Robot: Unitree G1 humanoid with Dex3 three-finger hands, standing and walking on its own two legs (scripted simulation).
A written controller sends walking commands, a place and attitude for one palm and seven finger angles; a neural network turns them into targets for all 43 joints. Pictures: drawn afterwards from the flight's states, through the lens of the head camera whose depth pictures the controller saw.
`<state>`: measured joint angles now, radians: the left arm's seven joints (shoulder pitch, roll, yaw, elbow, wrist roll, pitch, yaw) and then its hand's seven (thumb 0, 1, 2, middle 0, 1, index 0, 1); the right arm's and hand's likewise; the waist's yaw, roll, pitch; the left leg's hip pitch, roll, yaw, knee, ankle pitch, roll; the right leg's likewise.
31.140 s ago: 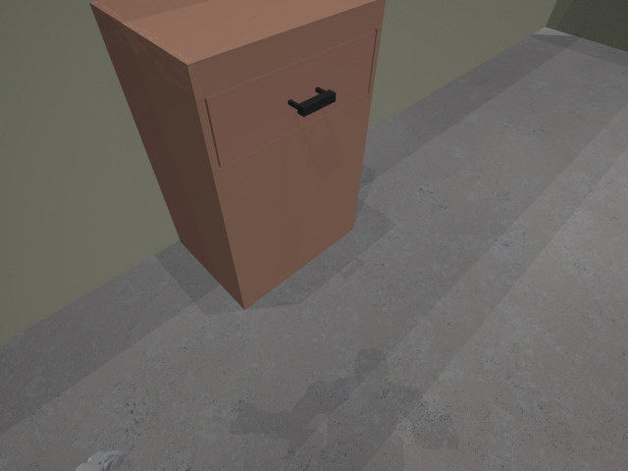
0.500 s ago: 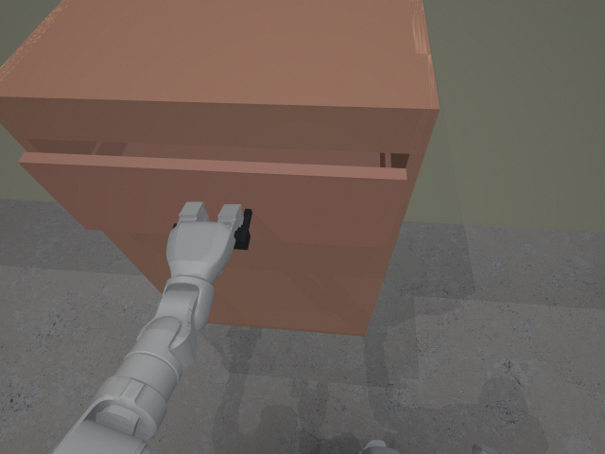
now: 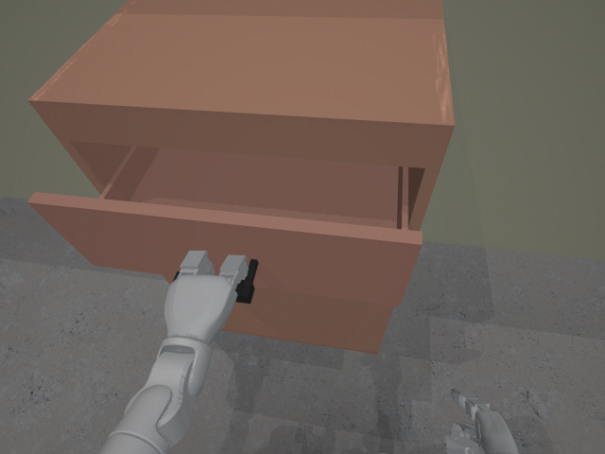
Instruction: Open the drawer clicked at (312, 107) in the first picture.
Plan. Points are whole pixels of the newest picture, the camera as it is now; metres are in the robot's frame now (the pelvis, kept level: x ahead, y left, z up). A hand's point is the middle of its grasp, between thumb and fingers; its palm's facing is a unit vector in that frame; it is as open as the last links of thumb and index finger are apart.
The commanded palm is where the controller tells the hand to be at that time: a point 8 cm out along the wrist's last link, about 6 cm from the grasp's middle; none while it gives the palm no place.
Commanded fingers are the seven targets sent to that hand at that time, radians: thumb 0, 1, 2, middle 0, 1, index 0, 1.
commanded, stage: pull the drawer open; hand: left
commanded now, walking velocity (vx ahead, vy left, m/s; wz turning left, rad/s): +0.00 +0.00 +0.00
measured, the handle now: (217, 274) +0.36 +0.16 +0.00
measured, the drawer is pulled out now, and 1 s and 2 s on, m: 0.13 0.22 0.30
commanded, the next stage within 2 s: open the thumb to release the handle in 1.80 s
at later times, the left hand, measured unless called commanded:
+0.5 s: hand (207, 341) +0.26 +0.16 -0.02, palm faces -0.01 -0.09 -1.00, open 5.7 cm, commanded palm +0.22 +0.17 +0.03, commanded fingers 0.00 0.90 0.90 -0.40 -1.35 -0.40 -1.35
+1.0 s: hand (196, 381) +0.21 +0.16 -0.02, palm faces +0.01 -0.13 -0.99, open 5.9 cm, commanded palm +0.16 +0.17 +0.03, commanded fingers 0.00 0.90 0.90 -0.40 -1.35 -0.40 -1.35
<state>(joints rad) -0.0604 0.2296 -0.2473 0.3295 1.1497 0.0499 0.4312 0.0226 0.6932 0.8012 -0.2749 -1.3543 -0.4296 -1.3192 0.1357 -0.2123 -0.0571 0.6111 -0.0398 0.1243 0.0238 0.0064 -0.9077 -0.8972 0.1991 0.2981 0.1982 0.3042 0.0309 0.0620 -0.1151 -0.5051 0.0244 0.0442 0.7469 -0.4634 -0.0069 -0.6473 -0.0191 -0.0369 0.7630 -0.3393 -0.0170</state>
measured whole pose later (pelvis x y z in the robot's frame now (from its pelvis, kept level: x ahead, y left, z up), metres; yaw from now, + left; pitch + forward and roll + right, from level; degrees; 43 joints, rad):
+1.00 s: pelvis -0.01 +0.00 -0.01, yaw -2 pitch +11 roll +1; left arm 0.35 0.26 -0.22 -0.02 1.15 0.03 0.48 0.04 0.67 0.77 -0.29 -1.35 -0.42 -1.35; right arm 0.09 -0.20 -0.02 0.55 -0.05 0.09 0.03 0.01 -0.91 -0.90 0.20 0.30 0.20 0.30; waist 0.06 0.04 -0.11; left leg -0.51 0.03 0.07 0.82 -0.50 -0.01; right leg -0.68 -0.01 0.00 0.86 -0.37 -0.02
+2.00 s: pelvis -0.03 -0.01 -0.04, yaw -2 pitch +14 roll +3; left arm 0.69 0.34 -0.10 -0.25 1.13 -0.13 0.56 0.01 0.66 0.75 -0.31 -1.32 -0.39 -1.31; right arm 0.14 -0.24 -0.03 0.47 -0.09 0.10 0.03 0.01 -0.91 -0.90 0.20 0.30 0.20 0.30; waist 0.07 0.03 -0.14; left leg -0.69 0.03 0.07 1.01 -0.56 -0.02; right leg -0.87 -0.01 0.01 1.04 -0.42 -0.03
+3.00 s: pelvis -0.04 -0.01 -0.02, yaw +0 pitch +8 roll +2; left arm 0.43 0.32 -0.23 -0.11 1.10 0.03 0.46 0.00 -0.49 0.30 -0.39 -1.22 -0.39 -1.27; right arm 0.10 -0.20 0.00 0.55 -0.05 0.12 -0.03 0.01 -0.91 -0.90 0.20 0.30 0.20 0.30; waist 0.09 0.05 -0.07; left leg -0.55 0.01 0.03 0.88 -0.48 -0.02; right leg -0.69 -0.03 -0.03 0.90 -0.35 -0.03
